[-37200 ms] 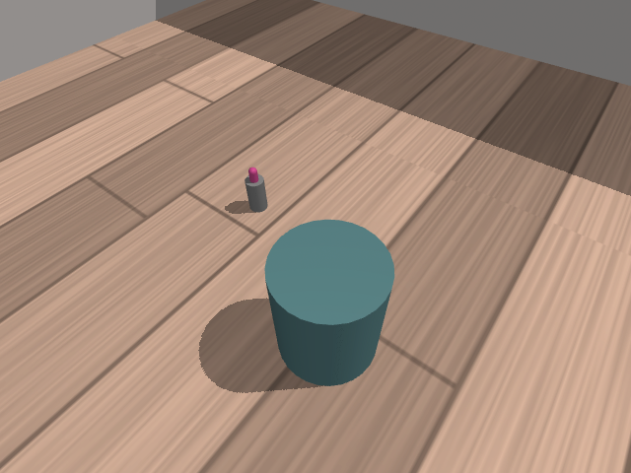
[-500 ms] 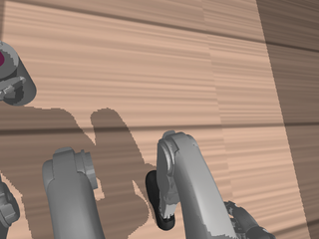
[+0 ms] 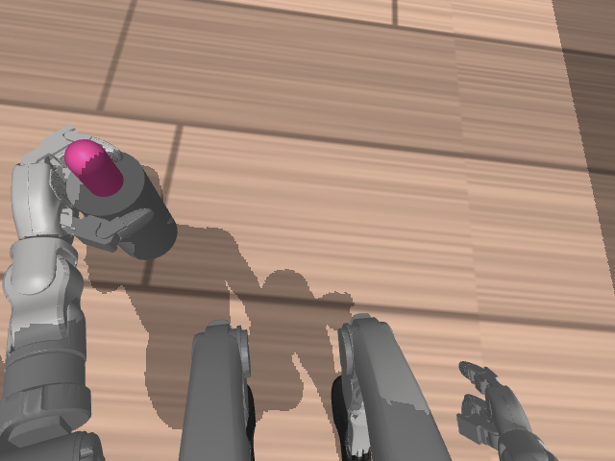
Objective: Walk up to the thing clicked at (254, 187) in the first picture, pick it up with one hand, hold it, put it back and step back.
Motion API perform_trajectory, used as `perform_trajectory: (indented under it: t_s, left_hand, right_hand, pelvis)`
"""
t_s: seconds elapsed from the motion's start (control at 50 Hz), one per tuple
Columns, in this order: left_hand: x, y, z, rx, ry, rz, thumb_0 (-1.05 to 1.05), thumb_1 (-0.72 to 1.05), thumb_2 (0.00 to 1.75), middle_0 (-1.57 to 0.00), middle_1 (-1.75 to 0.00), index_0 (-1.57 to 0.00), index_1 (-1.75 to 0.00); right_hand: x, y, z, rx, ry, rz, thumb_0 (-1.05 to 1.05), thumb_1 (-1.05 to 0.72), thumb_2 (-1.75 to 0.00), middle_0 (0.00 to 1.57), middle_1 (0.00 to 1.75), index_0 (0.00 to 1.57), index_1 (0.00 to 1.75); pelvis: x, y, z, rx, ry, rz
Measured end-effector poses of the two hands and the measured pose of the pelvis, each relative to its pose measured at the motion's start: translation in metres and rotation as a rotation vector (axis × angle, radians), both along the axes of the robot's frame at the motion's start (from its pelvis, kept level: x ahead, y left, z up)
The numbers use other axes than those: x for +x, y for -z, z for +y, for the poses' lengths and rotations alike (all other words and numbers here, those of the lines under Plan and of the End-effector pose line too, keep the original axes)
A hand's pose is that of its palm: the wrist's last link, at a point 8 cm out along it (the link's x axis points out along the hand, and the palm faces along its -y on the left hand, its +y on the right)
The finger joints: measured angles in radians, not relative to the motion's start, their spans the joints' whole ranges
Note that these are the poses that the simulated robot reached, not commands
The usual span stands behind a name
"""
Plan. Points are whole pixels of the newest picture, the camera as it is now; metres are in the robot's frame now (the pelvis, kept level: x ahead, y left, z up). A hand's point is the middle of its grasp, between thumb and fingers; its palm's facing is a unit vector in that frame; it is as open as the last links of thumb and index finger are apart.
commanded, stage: hold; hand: left
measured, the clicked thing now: (121, 200) +0.43 +0.23 -0.02
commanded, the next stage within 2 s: crouch in 1.82 s
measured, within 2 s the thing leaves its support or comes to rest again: neither
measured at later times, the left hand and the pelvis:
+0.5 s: hand (18, 160) +0.38 +0.23 +0.16, palm faces +0.14 -0.99 -0.05, open 9.4 cm; pelvis +0.03 +0.00 +0.14, yaw +4 degrees
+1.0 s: hand out of the picture +0.38 +0.22 +0.24, palm faces +0.15 -0.99 -0.04, open 9.4 cm; pelvis +0.05 +0.00 +0.20, yaw +5 degrees
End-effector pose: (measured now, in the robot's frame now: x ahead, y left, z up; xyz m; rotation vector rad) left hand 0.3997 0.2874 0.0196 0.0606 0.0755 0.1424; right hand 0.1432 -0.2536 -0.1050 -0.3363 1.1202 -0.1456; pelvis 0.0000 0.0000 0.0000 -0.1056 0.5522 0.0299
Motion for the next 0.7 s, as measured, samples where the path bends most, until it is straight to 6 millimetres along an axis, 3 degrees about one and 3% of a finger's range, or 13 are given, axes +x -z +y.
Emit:
perform_trajectory:
  t_s: [0.16, 0.32, 0.7]
  left_hand:
    - [-0.024, -0.058, 0.000, -0.009, -0.030, 0.017, -0.05, -0.48, 1.02, -0.55, -1.10, -0.92, -1.12]
    - [-0.041, -0.103, 0.000, -0.014, -0.020, 0.021, -0.05, -0.49, 1.03, -0.56, -1.09, -0.93, -1.11]
    - [-0.050, -0.185, -0.011, -0.017, 0.000, -0.008, -0.05, -0.49, 1.03, -0.57, -1.08, -0.94, -1.10]
  right_hand:
    - [0.012, -0.061, 0.005, 0.010, 0.004, -0.065, 0.00, -0.92, -0.90, 0.20, 0.30, 0.20, 0.30]
    - [0.017, -0.108, 0.010, 0.015, -0.014, -0.100, 0.00, -0.92, -0.90, 0.20, 0.30, 0.20, 0.30]
    - [0.030, -0.175, 0.022, 0.061, -0.047, -0.140, 0.01, -0.92, -0.90, 0.20, 0.30, 0.20, 0.30]
  pelvis:
    - [0.009, -0.056, 0.001, 0.014, -0.018, -0.061]
    - [0.018, -0.100, 0.003, 0.024, -0.036, -0.127]
    - [0.037, -0.168, 0.003, 0.055, -0.053, -0.257]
